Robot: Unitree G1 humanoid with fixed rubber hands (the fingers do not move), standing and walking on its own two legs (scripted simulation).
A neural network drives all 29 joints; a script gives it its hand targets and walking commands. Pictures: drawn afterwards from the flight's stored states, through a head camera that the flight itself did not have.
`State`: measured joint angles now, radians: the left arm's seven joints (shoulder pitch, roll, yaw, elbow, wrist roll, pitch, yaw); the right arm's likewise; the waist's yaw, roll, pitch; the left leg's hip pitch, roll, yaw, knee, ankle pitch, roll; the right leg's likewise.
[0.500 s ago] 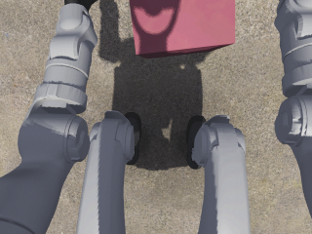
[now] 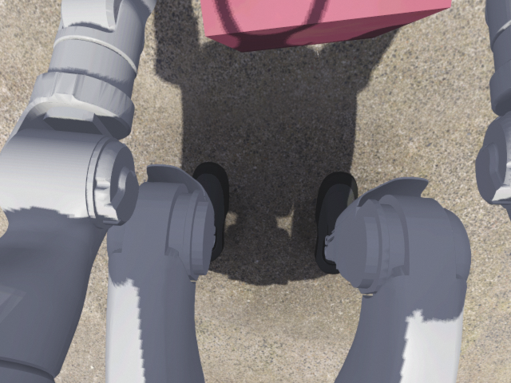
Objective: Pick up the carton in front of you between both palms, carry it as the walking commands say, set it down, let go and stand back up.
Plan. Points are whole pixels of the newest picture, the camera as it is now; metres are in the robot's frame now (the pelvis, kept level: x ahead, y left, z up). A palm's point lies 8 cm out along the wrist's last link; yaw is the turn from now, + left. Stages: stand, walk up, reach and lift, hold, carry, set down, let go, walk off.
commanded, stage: reach and lift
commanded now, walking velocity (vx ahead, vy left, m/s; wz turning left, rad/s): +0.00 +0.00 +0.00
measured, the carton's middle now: out of the picture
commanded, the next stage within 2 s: none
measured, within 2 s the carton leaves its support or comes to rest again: leaves its support in 0.66 s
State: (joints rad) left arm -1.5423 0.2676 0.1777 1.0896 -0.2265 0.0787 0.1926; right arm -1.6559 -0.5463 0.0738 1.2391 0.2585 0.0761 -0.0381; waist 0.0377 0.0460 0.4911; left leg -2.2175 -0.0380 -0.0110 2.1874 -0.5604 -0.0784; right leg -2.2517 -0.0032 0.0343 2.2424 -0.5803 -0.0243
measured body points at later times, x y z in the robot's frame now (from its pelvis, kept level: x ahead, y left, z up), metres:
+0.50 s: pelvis +0.00 +0.00 +0.01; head +0.38 -0.04 +0.23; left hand +0.57 +0.11 -0.17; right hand +0.59 -0.19 -0.17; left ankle +0.13 +0.13 -0.33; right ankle +0.11 -0.11 -0.33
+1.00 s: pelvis +0.00 +0.02 +0.06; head +0.29 -0.04 +0.40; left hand +0.53 +0.10 -0.03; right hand +0.53 -0.20 -0.02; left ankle +0.13 +0.14 -0.33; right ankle +0.11 -0.11 -0.33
